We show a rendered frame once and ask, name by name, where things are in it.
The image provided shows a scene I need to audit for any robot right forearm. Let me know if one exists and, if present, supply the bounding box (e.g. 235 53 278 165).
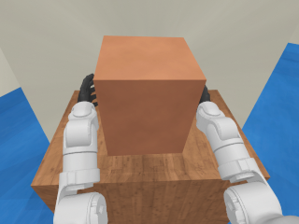
196 101 282 214

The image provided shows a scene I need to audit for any left robot hand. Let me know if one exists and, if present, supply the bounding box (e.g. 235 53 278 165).
77 74 98 107

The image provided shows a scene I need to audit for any right robot upper arm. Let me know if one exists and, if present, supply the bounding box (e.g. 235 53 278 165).
223 180 299 224

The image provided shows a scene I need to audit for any pedestal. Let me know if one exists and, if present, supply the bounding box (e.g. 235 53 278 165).
31 90 270 224

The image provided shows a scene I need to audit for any robot left forearm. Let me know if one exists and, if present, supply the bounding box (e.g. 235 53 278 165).
53 101 100 224

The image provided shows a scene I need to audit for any left robot upper arm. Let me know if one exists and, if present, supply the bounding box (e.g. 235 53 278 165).
54 192 108 224

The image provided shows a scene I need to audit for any right robot hand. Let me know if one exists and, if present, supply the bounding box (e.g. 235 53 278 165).
196 85 211 112

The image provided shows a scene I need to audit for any carton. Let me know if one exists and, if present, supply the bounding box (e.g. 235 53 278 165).
93 35 206 157

